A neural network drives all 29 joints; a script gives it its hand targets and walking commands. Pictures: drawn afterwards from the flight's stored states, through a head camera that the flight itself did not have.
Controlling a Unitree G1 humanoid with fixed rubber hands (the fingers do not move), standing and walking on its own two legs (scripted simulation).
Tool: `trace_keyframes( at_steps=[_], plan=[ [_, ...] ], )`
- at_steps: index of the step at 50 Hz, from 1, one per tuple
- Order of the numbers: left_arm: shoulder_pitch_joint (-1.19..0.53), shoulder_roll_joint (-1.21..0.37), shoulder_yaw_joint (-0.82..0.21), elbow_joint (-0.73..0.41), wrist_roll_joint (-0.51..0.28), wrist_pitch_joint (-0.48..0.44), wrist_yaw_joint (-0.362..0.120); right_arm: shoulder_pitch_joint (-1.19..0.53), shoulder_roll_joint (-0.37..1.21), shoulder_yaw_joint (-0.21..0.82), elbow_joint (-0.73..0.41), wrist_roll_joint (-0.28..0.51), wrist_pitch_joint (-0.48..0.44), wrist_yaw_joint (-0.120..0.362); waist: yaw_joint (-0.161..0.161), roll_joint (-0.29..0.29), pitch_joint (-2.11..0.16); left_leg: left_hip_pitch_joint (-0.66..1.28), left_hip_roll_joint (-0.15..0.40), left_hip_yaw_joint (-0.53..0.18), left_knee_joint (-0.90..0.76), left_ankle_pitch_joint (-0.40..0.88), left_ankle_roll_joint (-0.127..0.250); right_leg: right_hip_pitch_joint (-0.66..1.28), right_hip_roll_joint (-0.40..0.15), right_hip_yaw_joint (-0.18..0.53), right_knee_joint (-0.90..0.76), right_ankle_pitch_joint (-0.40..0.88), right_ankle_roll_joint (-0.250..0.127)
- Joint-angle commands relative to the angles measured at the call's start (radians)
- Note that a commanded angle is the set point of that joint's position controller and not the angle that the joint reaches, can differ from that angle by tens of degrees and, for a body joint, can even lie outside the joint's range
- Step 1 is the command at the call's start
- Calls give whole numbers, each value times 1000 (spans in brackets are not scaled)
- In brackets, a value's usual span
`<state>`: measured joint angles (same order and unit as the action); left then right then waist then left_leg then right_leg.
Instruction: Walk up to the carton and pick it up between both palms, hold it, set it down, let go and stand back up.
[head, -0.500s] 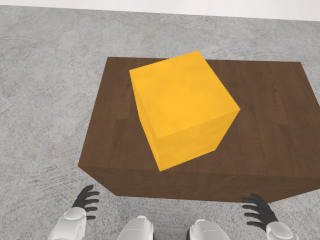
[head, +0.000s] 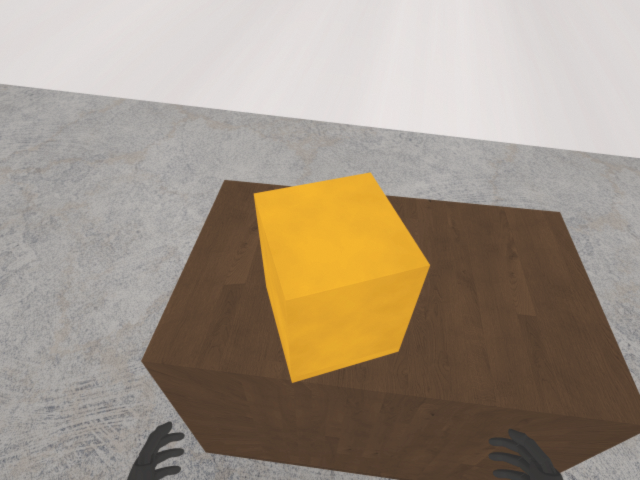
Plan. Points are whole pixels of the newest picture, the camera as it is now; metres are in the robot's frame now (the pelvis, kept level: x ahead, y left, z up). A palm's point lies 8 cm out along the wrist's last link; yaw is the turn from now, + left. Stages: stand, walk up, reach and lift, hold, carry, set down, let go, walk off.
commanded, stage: reach and lift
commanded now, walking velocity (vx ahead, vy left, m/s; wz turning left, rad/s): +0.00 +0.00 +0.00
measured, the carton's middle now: (331, 278) +0.44 +0.02 -0.05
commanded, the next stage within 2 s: none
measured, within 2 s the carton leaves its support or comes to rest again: neither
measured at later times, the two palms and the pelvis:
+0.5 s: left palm (169, 475) +0.14 +0.21 -0.06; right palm (547, 460) +0.17 -0.26 -0.06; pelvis +0.01 -0.01 +0.00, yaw +0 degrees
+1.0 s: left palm (209, 410) +0.20 +0.17 -0.02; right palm (566, 435) +0.20 -0.28 -0.05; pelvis +0.04 +0.00 +0.01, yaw -2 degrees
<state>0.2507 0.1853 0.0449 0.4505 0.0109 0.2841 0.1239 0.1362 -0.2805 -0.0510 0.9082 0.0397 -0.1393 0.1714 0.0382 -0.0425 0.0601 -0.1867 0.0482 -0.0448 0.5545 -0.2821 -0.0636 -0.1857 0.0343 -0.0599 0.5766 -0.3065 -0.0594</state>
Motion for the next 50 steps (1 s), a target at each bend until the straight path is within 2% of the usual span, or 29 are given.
trace_keyframes(
  at_steps=[1, 6, 14, 19, 27, 36, 43, 50],
  plan=[
    [-216, 121, 39, -229, -6, -106, 22, -135, -175, -37, -253, 10, -61, -15, 4, -16, -62, -99, -73, 133, -110, 26, 54, 10, -67, 124, -229, -56, 60],
    [-184, 118, 49, -225, -13, -129, 32, -132, -169, -37, -352, 16, -66, -36, 31, -43, -81, -137, -70, 125, -111, 29, 63, 46, -90, 169, -243, -94, 74],
    [-105, 74, 58, -255, -14, -191, 46, -89, -186, -14, -393, 67, -98, -44, 48, -72, -122, -121, -64, 111, -129, 89, 66, 88, -102, 187, -246, 42, 86],
    [-67, 23, 40, -279, -9, -248, 58, -70, -211, 5, -341, 121, -142, -24, 37, -58, -124, -95, -62, 105, -139, 119, 60, 82, -95, 177, -250, 103, 78],
    [-44, -80, -39, -351, -5, -357, 91, -74, -274, 33, -215, 217, -249, 37, 4, -31, -152, -20, -57, 89, -144, 155, 42, 23, -69, 127, -244, 181, 47],
    [34, -186, -100, -406, 29, -455, 133, -97, -398, 57, -91, 329, -394, 105, 5, -2, -232, 83, -49, 59, -117, 336, 8, -23, -11, 43, -210, 336, 2],
    [87, -261, -94, -384, 72, -470, 162, -124, -479, 75, -32, 391, -465, 137, 30, -61, -211, 48, -42, 56, -116, 401, 15, -1, 19, 34, -197, 395, -7],
    [98, -312, -102, -390, 77, -487, 174, -148, -506, 135, -39, 449, -502, 157, 56, -130, -164, -63, -48, 66, -118, 385, 44, 57, 25, 78, -177, 489, -3]
  ],
)
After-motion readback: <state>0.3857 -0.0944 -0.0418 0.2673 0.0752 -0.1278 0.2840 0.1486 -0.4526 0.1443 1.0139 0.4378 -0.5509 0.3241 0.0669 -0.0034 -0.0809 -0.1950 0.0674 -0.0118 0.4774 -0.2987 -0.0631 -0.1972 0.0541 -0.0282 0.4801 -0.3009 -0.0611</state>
